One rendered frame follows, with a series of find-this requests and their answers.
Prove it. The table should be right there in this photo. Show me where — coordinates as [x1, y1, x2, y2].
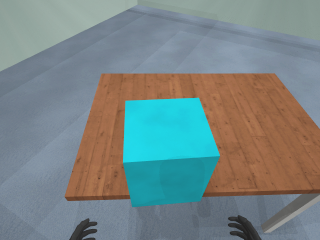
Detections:
[64, 73, 320, 233]

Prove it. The left robot hand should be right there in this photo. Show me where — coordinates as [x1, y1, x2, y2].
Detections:
[69, 218, 98, 240]

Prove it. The right robot hand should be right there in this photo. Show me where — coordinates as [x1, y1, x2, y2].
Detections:
[228, 215, 262, 240]

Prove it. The carton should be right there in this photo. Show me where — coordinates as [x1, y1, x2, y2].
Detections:
[123, 98, 220, 207]

